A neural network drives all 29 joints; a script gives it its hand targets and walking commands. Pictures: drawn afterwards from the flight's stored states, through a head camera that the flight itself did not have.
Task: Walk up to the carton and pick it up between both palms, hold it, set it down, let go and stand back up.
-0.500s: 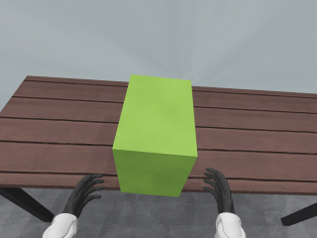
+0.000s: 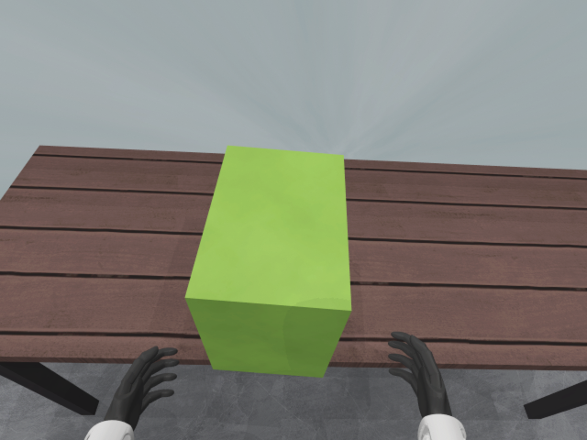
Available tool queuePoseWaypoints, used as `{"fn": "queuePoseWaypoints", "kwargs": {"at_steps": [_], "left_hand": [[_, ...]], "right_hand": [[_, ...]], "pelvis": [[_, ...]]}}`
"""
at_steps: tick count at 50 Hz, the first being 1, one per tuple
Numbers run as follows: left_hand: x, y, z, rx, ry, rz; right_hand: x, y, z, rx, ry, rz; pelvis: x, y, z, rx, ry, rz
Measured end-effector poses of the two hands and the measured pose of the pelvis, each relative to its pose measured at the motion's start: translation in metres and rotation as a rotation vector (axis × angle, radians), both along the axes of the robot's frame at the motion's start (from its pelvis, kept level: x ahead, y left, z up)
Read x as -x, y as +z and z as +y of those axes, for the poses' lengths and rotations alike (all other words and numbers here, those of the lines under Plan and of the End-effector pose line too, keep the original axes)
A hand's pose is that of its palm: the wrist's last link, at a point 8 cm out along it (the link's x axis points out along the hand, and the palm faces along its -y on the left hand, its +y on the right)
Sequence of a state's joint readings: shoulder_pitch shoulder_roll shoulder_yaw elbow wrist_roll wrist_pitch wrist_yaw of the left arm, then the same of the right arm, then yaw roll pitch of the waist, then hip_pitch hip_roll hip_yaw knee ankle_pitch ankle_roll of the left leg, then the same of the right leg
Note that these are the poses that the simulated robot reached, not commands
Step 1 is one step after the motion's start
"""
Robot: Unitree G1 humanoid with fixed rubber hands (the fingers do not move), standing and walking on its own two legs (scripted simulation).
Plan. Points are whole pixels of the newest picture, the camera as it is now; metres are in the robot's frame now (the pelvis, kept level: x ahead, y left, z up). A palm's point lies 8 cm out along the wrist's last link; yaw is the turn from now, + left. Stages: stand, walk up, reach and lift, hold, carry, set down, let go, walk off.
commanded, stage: set down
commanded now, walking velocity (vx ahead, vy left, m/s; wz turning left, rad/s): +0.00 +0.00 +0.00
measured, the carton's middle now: (276, 265) +0.37 +0.03 -0.01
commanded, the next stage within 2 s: let go in 0.92 s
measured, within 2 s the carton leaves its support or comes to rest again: neither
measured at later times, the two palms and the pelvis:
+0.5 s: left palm (134, 420) +0.17 +0.21 -0.07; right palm (447, 417) +0.17 -0.20 -0.05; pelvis +0.00 +0.00 +0.00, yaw +0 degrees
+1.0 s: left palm (142, 424) +0.16 +0.21 -0.09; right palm (459, 436) +0.15 -0.22 -0.07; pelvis +0.00 +0.00 +0.00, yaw +0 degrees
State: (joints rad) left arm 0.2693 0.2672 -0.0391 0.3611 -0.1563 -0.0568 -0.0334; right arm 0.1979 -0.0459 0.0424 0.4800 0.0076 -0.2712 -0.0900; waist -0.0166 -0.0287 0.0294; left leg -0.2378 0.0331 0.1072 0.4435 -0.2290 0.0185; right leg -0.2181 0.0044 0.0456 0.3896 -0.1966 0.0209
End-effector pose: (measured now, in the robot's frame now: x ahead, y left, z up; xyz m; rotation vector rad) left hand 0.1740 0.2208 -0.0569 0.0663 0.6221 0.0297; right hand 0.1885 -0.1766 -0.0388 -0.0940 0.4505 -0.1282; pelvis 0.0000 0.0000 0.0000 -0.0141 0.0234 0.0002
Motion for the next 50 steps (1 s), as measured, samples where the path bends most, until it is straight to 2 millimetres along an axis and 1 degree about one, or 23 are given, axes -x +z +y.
{"fn": "queuePoseWaypoints", "kwargs": {"at_steps": [10, 18, 27, 43, 50], "left_hand": [[0.005, -0.003, -0.002, -0.015, -0.002, 0.03], [0.008, -0.012, -0.006, -0.024, 0.018, 0.094], [0.008, -0.018, -0.006, -0.044, 0.035, 0.143], [0.012, -0.027, -0.013, -0.052, 0.045, 0.21], [0.01, -0.03, -0.014, -0.055, 0.047, 0.224]], "right_hand": [[0.005, 0.0, -0.006, 0.012, 0.038, 0.008], [0.015, -0.01, -0.015, 0.021, 0.045, 0.081], [0.02, -0.016, -0.027, 0.038, 0.058, 0.137], [0.032, -0.03, -0.039, 0.037, 0.076, 0.22], [0.037, -0.035, -0.044, 0.036, 0.078, 0.25]], "pelvis": [[0.002, 0.0, 0.0, 0.0, 0.0, -0.013], [0.003, 0.0, 0.0, 0.0, 0.0, -0.022], [0.002, 0.0, -0.001, -0.001, 0.0, -0.02], [-0.001, 0.0, -0.002, -0.003, 0.0, -0.016], [-0.001, 0.0, -0.002, -0.003, 0.0, -0.017]]}}
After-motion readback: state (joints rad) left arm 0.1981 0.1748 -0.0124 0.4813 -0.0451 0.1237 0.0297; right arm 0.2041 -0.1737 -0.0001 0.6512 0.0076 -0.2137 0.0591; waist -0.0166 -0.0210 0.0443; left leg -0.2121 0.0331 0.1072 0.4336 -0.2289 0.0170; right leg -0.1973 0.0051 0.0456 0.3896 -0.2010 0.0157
